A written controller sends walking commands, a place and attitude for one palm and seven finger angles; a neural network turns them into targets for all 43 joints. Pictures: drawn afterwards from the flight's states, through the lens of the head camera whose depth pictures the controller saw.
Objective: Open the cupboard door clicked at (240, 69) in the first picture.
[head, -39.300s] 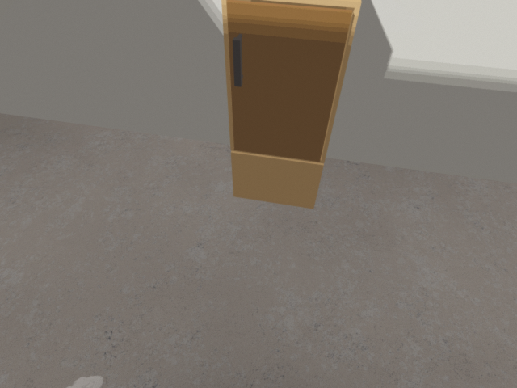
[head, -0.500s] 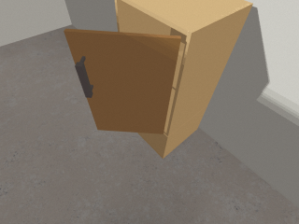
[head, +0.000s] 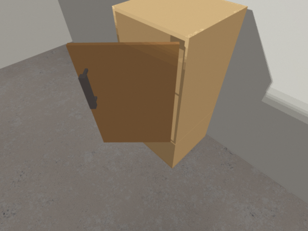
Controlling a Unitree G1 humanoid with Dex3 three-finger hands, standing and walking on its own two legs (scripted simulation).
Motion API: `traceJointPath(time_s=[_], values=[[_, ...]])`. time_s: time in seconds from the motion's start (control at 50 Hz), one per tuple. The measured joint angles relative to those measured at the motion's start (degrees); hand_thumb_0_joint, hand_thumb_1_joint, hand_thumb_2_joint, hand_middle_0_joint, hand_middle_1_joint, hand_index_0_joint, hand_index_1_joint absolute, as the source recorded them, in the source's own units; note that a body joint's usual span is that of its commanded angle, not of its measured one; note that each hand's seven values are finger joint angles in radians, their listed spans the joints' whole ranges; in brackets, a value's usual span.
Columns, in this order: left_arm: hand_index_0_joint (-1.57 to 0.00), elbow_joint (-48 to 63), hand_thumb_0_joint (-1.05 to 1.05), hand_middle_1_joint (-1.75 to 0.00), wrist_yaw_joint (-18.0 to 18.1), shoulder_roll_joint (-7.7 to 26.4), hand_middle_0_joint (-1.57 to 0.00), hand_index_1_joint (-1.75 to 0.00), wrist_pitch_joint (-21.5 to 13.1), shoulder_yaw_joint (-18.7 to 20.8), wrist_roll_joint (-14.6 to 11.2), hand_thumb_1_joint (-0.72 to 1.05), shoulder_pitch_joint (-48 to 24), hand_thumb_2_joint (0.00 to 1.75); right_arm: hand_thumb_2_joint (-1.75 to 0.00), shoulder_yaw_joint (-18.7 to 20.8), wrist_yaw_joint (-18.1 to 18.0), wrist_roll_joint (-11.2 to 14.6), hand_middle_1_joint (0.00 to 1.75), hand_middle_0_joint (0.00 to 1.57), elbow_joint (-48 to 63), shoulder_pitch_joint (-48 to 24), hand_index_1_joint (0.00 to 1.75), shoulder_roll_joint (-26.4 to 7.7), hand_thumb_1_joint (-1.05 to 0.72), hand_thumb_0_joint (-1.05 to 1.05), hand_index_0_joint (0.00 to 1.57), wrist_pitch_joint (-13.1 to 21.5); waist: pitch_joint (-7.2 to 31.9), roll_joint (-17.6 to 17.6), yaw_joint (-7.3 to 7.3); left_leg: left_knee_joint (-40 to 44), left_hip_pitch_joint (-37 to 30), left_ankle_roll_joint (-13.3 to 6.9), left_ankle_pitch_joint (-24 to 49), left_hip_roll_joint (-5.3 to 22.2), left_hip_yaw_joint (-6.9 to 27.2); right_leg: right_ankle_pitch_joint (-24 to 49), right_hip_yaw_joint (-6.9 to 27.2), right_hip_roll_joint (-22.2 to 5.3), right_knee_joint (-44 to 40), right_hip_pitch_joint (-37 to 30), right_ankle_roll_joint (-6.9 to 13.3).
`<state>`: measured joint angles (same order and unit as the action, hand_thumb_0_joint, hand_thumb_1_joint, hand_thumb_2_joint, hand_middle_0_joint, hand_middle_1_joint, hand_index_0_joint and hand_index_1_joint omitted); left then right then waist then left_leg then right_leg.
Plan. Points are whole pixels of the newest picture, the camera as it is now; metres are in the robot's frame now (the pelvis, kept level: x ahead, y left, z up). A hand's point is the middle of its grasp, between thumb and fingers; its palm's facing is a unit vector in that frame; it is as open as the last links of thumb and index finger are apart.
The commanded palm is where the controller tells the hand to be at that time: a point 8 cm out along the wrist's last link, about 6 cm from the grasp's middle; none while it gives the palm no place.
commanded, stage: look again from close up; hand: left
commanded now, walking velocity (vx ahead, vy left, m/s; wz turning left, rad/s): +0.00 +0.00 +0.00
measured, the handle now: (89, 89) +0.60 +0.30 +0.00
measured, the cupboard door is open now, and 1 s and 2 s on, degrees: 45 45 45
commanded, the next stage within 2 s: shuffle to correct the standing spot in 0.04 s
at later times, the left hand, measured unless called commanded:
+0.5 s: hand out of the picture +0.02 +0.18 -0.19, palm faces +0.04 -0.98 -0.19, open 7.4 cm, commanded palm none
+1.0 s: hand out of the picture +0.08 +0.27 -0.19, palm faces +0.12 -0.96 -0.24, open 7.4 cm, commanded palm none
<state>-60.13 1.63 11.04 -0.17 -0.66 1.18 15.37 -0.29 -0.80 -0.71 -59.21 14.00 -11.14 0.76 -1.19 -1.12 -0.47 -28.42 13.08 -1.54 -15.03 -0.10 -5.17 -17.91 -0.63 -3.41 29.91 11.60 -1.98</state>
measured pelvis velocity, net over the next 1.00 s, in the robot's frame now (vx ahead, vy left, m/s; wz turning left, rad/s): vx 0.09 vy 0.07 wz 0.05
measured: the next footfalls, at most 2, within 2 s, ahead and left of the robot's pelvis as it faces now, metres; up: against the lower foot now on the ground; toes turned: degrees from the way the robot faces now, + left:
right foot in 0.64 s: +0.09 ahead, -0.10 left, +0.00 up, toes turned -7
left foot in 0.96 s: +0.12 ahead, +0.15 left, +0.00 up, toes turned +7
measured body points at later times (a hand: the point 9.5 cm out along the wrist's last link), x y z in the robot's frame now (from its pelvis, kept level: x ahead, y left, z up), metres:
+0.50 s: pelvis +0.04 +0.01 -0.01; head +0.06 +0.02 +0.44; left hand +0.02 +0.24 -0.17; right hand +0.04 -0.23 -0.16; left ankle +0.00 +0.10 -0.74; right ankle -0.02 -0.13 -0.72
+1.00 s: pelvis +0.09 +0.07 -0.02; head +0.12 +0.09 +0.43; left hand +0.07 +0.32 -0.17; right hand +0.21 -0.17 -0.15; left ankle +0.11 +0.20 -0.74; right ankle +0.05 -0.08 -0.73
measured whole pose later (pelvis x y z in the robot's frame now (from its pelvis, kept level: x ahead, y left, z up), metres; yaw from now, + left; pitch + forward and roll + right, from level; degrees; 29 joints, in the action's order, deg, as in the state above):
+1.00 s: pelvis +0.09 +0.07 -0.02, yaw +3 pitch +1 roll +1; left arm -57.6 1.6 12.7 1.7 3.0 1.7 17.3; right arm 2.0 0.3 -0.9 -52.9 8.8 -11.2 0.4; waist -2.3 2.8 -2.1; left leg -36.1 21.4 0.3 -15.5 3.0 -4.9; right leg -29.2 -4.0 -8.2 44.7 18.0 -2.2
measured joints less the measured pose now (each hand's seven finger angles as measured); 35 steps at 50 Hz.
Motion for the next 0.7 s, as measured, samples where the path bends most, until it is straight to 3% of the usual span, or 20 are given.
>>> traceJointPath(time_s=[0.3,0.44,0.54,0.6,0.64,0.66,0.7], values=[[-0.2,-1.51,0.01,-0.3,-0.56,-1.52,-0.2,-0.3,-0.21,0.22,0.23,0.9,1.15,0.9,-0.9,0.05,0.19,-0.1,0.3,0.2,-3.1,2.14,0.29,0.75,-0.91,0.01,0.2,-0.47,-0.61,0.95,-0.15,-2.61,0.4,1.17,-2.21,1.3,0.78,-2.0,-0.73,1.2,1.48,-0.3,1.2],[-0.2,-1.17,0.01,-0.3,-0.54,-1.31,-0.2,-0.3,0.01,1.73,0.5,0.9,3.45,0.9,-0.9,0.44,0.24,-0.22,0.3,0.2,-2.47,3.48,0.29,0.97,-0.91,0.01,0.2,-0.25,-0.42,3.12,-0.84,-5.6,0.05,0.06,-5.81,0.08,0.36,-5.3,-0.34,-0.16,4.36,-0.69,0.57],[-0.2,-1.25,0.01,-0.3,-0.21,-0.78,-0.2,-0.3,1.43,2.27,0.42,0.9,1.83,0.9,-0.9,0.43,-0.52,-0.58,0.3,0.2,-0.54,3.68,0.29,1.43,-0.91,0.01,0.2,1.01,-1.58,2.65,-0.5,-5.03,-1.32,-1.15,-6.77,-0.03,-1.04,-15.32,-2.56,0.17,20.05,6.57,3.35],[-0.2,0.19,0.01,-0.3,-0.43,-0.89,-0.2,-0.3,1.1,2.6,0.27,0.91,-0.52,0.9,-0.9,0.3,-0.5,-0.63,0.3,0.2,-0.19,4.22,0.29,1.67,-0.91,0.01,0.2,0.48,-2.35,1.2,-0.04,-4.44,-1.93,-0.93,-6.71,-0.08,-0.54,-11.6,-5.38,0.79,16.96,7.92,3.63],[-0.2,2.16,0.01,-0.3,-0.59,-0.68,-0.2,-0.3,-0.2,2.64,0.37,0.91,-1.3,0.9,-0.9,0.25,-0.27,-0.16,0.3,0.2,-0.17,5.11,0.29,1.89,-0.91,0.01,0.2,-0.06,-2.11,1.36,-0.33,-7.14,-0.66,-0.82,-7.81,-1.06,-0.42,-2.27,-6.11,0.09,8.04,6.07,4.12],[-0.2,2.89,0.01,-0.3,-0.46,-0.69,-0.2,-0.3,-1.03,2.76,0.43,0.91,-1.71,0.9,-0.9,0.42,-0.07,0.03,0.3,0.2,-0.4,5.14,0.29,1.89,-0.91,0.01,0.2,-0.49,-2.12,1.39,-0.59,-11.9,1.25,-0.56,-10.48,-1.4,-0.21,-0.1,-6.31,-0.6,8.32,6.36,4.02],[-0.2,3.77,0.01,-0.3,-0.21,-1.34,-0.2,-0.3,-1.78,2.64,0.4,0.91,-2.21,0.9,-0.9,1.04,0.11,-0.09,0.3,0.2,-0.83,4.51,0.29,1.34,-0.91,0.01,0.2,-1.86,-2.12,0.18,-0.65,-24.06,6.09,0.41,-14.52,-1.46,1.77,-2.81,-7.69,-1.22,9.9,5.95,3.74]])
